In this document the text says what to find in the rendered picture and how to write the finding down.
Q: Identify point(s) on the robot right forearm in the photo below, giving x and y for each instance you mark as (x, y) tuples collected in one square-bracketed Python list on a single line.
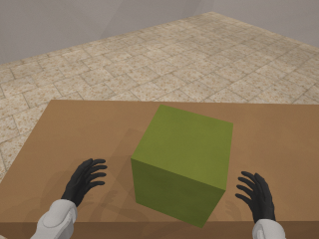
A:
[(267, 229)]

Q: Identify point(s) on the right robot hand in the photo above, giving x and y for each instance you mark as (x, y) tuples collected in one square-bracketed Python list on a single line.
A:
[(260, 204)]

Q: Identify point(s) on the carton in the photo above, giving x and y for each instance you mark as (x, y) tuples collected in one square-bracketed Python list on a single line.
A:
[(180, 165)]

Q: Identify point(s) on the robot left forearm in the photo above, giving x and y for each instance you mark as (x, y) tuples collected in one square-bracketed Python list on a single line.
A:
[(58, 222)]

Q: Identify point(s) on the left robot hand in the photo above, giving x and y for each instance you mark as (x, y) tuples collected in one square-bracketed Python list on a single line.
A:
[(80, 182)]

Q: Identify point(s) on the pedestal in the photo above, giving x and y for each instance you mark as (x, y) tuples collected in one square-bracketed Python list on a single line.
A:
[(280, 142)]

